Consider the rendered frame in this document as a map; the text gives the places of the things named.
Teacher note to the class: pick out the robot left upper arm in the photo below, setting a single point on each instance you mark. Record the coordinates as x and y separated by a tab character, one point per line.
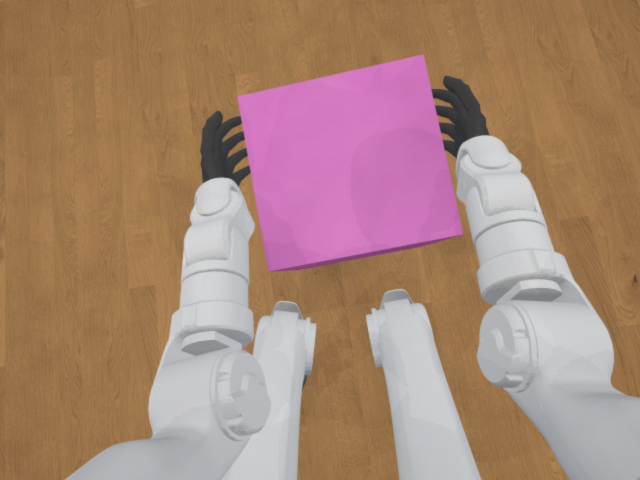
203	411

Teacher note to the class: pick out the robot left forearm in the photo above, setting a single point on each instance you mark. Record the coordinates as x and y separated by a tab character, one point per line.
213	312

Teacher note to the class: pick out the robot right hand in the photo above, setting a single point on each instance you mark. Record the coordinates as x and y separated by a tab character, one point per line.
465	113

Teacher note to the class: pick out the robot right upper arm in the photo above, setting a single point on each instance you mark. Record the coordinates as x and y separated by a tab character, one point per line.
555	360

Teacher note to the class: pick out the robot left hand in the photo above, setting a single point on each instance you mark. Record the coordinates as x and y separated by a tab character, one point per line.
214	162

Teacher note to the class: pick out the left robot shin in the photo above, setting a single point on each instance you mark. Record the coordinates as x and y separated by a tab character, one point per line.
280	306

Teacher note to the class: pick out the robot shin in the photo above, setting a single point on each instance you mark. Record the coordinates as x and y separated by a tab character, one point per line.
280	306
417	308

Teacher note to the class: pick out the carton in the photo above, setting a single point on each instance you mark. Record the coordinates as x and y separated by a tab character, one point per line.
349	166

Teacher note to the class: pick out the right robot shin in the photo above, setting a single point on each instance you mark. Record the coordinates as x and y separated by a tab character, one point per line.
417	308

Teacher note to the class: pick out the robot right forearm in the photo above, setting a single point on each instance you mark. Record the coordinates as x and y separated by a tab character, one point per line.
516	256

